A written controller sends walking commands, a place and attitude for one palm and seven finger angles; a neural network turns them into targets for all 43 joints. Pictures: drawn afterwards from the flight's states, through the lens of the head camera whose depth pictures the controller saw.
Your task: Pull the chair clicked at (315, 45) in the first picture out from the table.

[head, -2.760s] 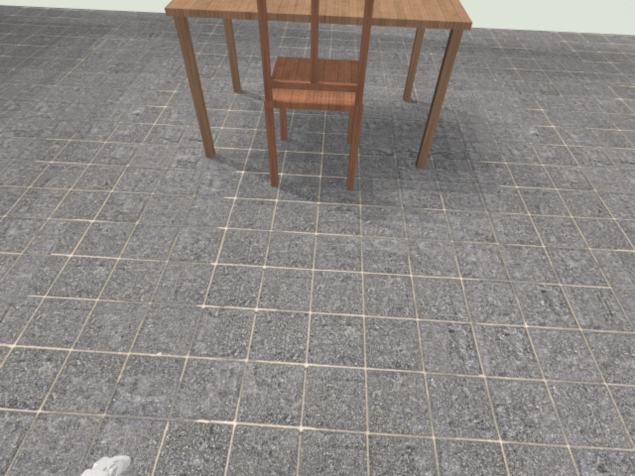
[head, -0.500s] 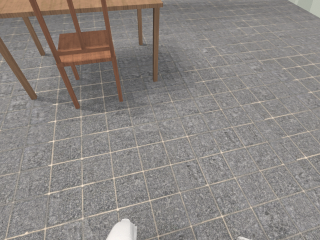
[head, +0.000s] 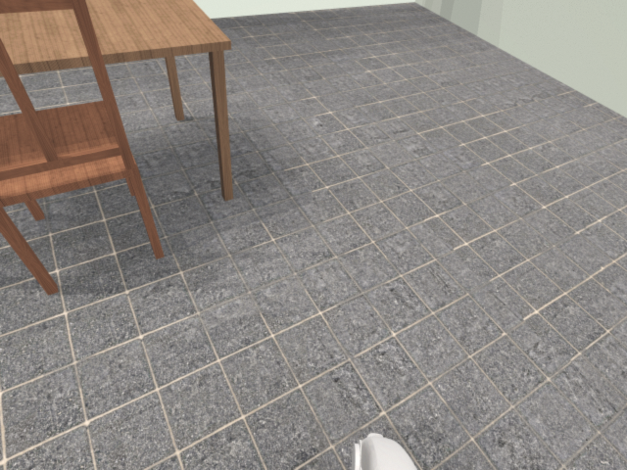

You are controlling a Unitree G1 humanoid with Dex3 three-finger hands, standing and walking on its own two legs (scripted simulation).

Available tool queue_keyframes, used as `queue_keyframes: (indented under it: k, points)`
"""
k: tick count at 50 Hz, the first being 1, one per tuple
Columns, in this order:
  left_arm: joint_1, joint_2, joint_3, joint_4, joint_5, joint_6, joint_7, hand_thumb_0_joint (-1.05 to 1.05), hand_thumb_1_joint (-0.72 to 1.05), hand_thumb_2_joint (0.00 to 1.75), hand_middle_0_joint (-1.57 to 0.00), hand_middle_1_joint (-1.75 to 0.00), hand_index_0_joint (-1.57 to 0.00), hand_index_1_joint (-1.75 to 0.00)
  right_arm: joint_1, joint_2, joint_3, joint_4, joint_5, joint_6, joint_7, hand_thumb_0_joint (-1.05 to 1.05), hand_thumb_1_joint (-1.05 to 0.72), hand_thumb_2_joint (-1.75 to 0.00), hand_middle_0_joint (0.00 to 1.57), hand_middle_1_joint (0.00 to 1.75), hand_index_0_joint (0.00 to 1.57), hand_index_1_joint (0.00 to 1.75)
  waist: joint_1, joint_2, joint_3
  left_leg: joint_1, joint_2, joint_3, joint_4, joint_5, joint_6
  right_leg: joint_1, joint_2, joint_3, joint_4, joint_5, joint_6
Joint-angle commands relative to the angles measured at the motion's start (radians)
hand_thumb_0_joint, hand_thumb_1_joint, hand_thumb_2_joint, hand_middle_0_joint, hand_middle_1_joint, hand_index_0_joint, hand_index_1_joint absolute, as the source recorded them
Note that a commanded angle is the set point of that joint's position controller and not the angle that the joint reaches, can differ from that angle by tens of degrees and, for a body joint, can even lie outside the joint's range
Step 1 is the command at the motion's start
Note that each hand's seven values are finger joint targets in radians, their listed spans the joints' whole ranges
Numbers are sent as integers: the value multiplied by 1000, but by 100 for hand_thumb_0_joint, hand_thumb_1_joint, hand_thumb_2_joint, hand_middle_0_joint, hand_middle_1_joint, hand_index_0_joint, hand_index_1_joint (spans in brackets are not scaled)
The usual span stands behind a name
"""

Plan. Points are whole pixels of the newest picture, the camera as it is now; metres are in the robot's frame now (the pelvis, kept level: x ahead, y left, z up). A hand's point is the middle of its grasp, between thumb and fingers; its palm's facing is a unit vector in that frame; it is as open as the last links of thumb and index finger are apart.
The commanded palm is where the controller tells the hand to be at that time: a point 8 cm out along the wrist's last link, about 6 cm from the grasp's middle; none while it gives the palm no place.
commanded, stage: walk to a spot facing it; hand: left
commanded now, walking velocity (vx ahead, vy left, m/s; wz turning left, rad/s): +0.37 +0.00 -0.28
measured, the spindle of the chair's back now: (21, 96) +0.87 +0.74 -0.06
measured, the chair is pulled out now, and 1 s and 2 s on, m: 0.00 0.00 0.00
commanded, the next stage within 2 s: turn to face it in 1.70 s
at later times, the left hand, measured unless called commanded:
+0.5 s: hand (223, 379) +0.29 +0.15 -0.18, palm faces -0.11 -0.97 -0.22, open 7.2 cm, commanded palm none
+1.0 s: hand (240, 266) +0.52 +0.16 -0.17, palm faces -0.17 -0.97 -0.16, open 7.4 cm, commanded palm none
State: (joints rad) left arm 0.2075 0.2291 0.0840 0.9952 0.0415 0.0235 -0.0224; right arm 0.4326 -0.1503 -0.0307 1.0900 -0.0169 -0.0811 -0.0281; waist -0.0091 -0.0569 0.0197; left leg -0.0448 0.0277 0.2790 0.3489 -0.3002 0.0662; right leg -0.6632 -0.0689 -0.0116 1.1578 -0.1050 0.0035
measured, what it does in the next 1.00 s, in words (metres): walks ahead: right foot, then left foot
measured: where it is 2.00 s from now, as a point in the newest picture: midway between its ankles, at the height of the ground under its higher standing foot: (339, 305)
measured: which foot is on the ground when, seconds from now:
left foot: down 0.00-0.30, up 0.32-0.70, down 0.72-1.00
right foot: up 0.00-0.28, down 0.30-0.72, up 0.74-1.00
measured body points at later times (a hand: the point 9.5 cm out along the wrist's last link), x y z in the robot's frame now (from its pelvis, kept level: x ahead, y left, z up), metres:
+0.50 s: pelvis +0.22 -0.04 -0.01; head +0.23 -0.03 +0.44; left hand +0.30 +0.20 -0.16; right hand +0.19 -0.25 -0.17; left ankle +0.25 +0.11 -0.67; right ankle +0.20 -0.10 -0.75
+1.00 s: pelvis +0.44 -0.01 +0.00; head +0.46 +0.00 +0.45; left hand +0.53 +0.21 -0.16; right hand +0.39 -0.24 -0.15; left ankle +0.44 +0.10 -0.75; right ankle +0.47 -0.17 -0.67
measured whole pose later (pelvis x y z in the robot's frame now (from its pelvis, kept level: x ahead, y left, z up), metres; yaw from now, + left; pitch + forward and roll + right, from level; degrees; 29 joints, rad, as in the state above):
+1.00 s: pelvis +0.44 -0.01 +0.00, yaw -13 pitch -1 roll +0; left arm 0.23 0.19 0.07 1.04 0.03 0.00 -0.02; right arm 0.33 -0.15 -0.05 1.08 -0.03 -0.08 -0.01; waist 0.01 -0.03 0.04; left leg -0.09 0.08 0.25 0.38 -0.25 0.01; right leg -0.57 -0.12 -0.06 1.04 -0.22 0.01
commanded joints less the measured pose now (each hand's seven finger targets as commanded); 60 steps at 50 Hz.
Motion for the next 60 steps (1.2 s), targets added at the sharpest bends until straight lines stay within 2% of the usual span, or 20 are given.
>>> queue_keyframes:
  k: [1, 7, 12, 13, 14, 15, 16, 19, 22, 31, 34, 35, 37, 40, 45, 54, 56, 58, 59, 60]
  points:
    - [-75, -28, -20, -60, -8, -12, -9, 0, 90, 90, -20, -30, -20, -30, 117, -89, -10, -8, -4, -23, -10, 0, -90, -90, 20, 30, 20, 30, -22, 151, 114, 78, 264, -131, -146, 537, -29, -111, -16, -54, -152, 11, -2]
    - [-196, -42, -36, -81, -14, -30, -5, 0, 90, 90, -20, -30, -20, -30, 217, -89, -8, 60, -12, -8, -12, 0, -90, -90, 20, 30, 20, 30, -61, 175, 135, 189, 294, -73, -93, 780, 11, -13, 22, -149, -418, -101, -54]
    - [78, 1, -17, 2, -8, -59, 12, 0, 90, 90, -20, -30, -20, -30, 157, -125, -15, 56, -2, 5, -8, 0, -90, -90, 20, 30, 20, 30, 73, 198, -24, 108, 274, 1, 295, 1130, -16, 423, 126, -211, -579, -134, -126]
    - [212, 47, 0, 46, -4, -70, 16, 0, 90, 90, -20, -30, -20, -30, 119, -120, -14, 40, 7, 3, 0, 0, -90, -90, 20, 30, 20, 30, 139, 176, -91, -86, 257, 16, 503, 923, -38, 678, 54, -126, -617, -38, -164]
    - [326, 136, 23, 70, -9, -79, 27, 0, 90, 90, -20, -30, -20, -30, 110, -65, -11, 4, 23, -2, 6, 0, -90, -90, 20, 30, 20, 30, 173, -16, -193, -373, 127, 17, 826, 235, -75, 920, -215, 264, -671, 52, -284]
    - [341, 185, 28, 82, -33, -77, 32, 0, 90, 90, -20, -30, -20, -30, 76, -46, -14, -22, 24, -3, 4, 0, -90, -90, 20, 30, 20, 30, 136, -64, -215, -559, 22, -98, 1090, -273, -86, 972, -367, 557, -801, 175, -386]
    - [282, 171, 30, 67, -40, -71, 40, 0, 90, 90, -20, -30, -20, -30, 4, -51, -23, -37, 18, 2, 5, 0, -90, -90, 20, 30, 20, 30, 128, 41, -96, -604, 72, -220, 1118, -203, -59, 839, -363, 478, -858, 96, -370]
    - [106, 32, -13, 35, -31, -87, 45, 0, 90, 90, -20, -30, -20, -30, -21, -8, -23, -36, -3, 38, 16, 0, -90, -90, 20, 30, 20, 30, 11, 80, 99, -502, 163, -258, 968, -41, -71, 387, -251, 258, -965, -111, -233]
    - [70, 14, -17, 26, -15, -105, 46, 0, 90, 90, -20, -30, -20, -30, 40, 25, -26, -30, -8, 58, 24, 0, -90, -90, 20, 30, 20, 30, -52, 37, 97, -429, 159, -230, 785, -9, -91, 290, -177, 94, -977, -46, -193]
    - [193, 74, -13, 67, -19, -105, 30, 0, 90, 90, -20, -30, -20, -30, -277, -47, -21, -143, -9, 28, 59, 0, -90, -90, 20, 30, 20, 30, 42, -65, 92, -448, 101, -145, 333, 101, -93, 520, -153, 77, -912, 65, -159]
    - [177, 97, -6, 70, -22, -101, 32, 0, 90, 90, -20, -30, -20, -30, -167, -95, -31, -109, -13, 12, 48, 0, -90, -90, 20, 30, 20, 30, -25, 18, 6, -222, 45, -97, 177, 97, -74, 559, -127, 28, -702, 270, -128]
    - [176, 80, -8, 68, -28, -101, 30, 0, 90, 90, -20, -30, -20, -30, -35, -145, -44, -67, -18, 5, 37, 0, -90, -90, 20, 30, 20, 30, -81, 101, -79, 20, 75, -143, 129, 148, -48, 460, -86, -11, -500, 293, -93]
    - [152, 17, -26, 16, -36, -105, 16, 0, 90, 90, -20, -30, -20, -30, 184, -318, -81, -25, -20, 10, 21, 0, -90, -90, 20, 30, 20, 30, -139, 421, -215, 310, 481, -672, -35, 205, 118, 84, 84, -62, 44, -447, -33]
    - [43, 15, -12, 18, -22, -90, 9, 0, 90, 90, -20, -30, -20, -30, -12, -176, -45, -56, -16, 4, 13, 0, -90, -90, 20, 30, 20, 30, -74, 188, 24, 18, 409, -483, -106, 144, 82, 3, -39, 19, 146, -286, -36]
    - [98, -49, -13, 33, -11, -40, 1, 0, 90, 90, -20, -30, -20, -30, -74, -108, -38, -51, -9, -12, 7, 0, -90, -90, 20, 30, 20, 30, 14, 183, 53, -118, 305, -212, -168, 191, 41, 77, -68, -21, -13, -148, 3]
    - [-116, -41, -15, -54, -14, -43, -9, 0, 90, 90, -20, -30, -20, -30, 15, -129, -45, -8, -14, 4, 16, 0, -90, -90, 20, 30, 20, 30, -32, 192, 127, -36, 303, -123, -164, 219, 45, 113, -47, -112, -460, -65, 4]
    - [-100, -31, -11, -54, -12, -52, -7, 0, 90, 90, -20, -30, -20, -30, 17, -139, -48, -1, -17, 10, 16, 0, -90, -90, 20, 30, 20, 30, -21, 177, 99, -14, 312, -114, -102, 274, 35, 196, -20, -130, -520, -90, -15]
    - [58, 2, 0, -5, -8, -65, -1, 0, 90, 90, -20, -30, -20, -30, -6, -144, -49, 1, -12, 14, 17, 0, -90, -90, 20, 30, 20, 30, 62, 129, 14, -28, 275, -63, 120, 460, 4, 421, 36, -166, -613, -80, -40]
    - [213, 62, 16, 45, -3, -79, 5, 0, 90, 90, -20, -30, -20, -30, -8, -136, -45, 0, -5, 13, 23, 0, -90, -90, 20, 30, 20, 30, 131, 33, -85, -131, 224, -28, 355, 430, -31, 654, 7, -110, -644, -81, -65]
    - [329, 185, 48, 73, 0, -90, 19, 0, 90, 90, -20, -30, -20, -30, 22, -66, -31, -28, 8, 11, 32, 0, -90, -90, 20, 30, 20, 30, 161, -237, -193, -411, 100, 0, 688, -48, -74, 875, -268, 277, -745, -140, -149]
